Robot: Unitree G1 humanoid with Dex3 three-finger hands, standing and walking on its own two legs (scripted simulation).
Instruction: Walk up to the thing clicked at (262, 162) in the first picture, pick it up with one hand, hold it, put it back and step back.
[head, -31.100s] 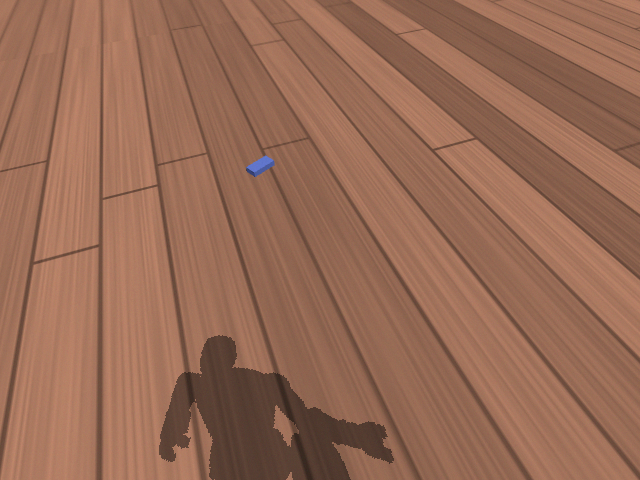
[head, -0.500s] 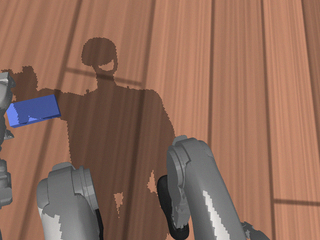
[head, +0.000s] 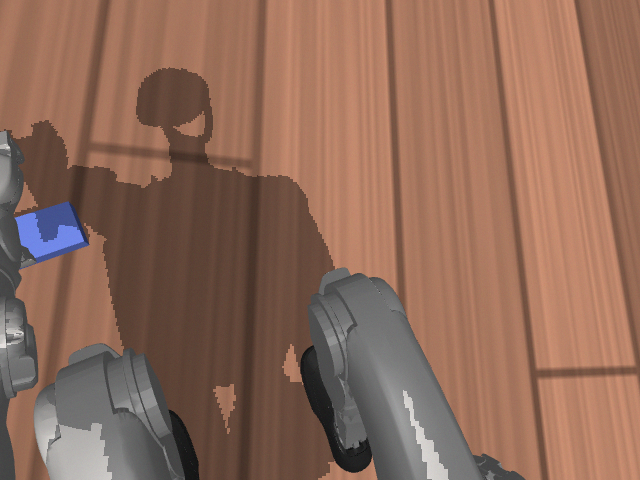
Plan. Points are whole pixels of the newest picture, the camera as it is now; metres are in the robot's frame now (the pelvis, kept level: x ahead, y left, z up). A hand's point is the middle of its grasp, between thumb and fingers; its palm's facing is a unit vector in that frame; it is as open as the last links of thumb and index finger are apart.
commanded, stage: approach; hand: left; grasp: from above
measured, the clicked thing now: (30, 239) +0.49 +0.29 -0.30
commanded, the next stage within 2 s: close in in 0.08 s
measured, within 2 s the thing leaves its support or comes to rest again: neither
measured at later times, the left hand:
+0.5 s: hand (0, 234) +0.47 +0.29 -0.20, palm faces -0.47 -0.09 -0.88, open 13.5 cm
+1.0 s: hand (28, 237) +0.48 +0.28 -0.26, palm faces -0.46 -0.11 -0.88, open 13.9 cm
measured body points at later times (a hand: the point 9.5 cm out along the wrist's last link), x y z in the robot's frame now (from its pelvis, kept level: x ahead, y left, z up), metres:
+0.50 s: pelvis +0.00 +0.00 +0.00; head +0.26 +0.10 +0.36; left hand +0.49 +0.29 -0.15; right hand +0.05 -0.26 -0.08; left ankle +0.07 +0.13 -0.28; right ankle +0.11 -0.12 -0.28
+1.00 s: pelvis +0.00 +0.01 -0.02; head +0.29 +0.10 +0.32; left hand +0.50 +0.28 -0.21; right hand +0.02 -0.24 -0.08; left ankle +0.07 +0.13 -0.28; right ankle +0.11 -0.12 -0.28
